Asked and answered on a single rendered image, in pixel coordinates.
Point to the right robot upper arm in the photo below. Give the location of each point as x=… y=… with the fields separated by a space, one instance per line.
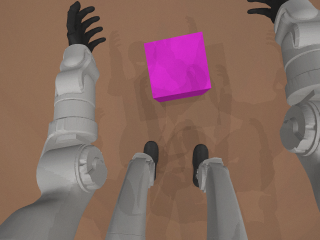
x=300 y=134

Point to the robot left hand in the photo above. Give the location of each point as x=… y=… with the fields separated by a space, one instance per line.
x=76 y=28

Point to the robot left forearm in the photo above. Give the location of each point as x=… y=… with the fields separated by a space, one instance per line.
x=74 y=101

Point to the left robot upper arm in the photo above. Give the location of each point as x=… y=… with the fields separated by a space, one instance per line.
x=67 y=178

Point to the carton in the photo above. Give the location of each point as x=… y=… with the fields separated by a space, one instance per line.
x=178 y=67

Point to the left robot shin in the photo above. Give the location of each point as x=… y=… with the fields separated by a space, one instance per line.
x=140 y=155

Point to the robot right foot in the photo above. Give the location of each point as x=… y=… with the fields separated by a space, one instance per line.
x=200 y=153

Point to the robot right hand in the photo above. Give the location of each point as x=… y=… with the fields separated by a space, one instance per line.
x=268 y=12

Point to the robot right forearm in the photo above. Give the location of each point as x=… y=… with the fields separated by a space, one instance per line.
x=297 y=29

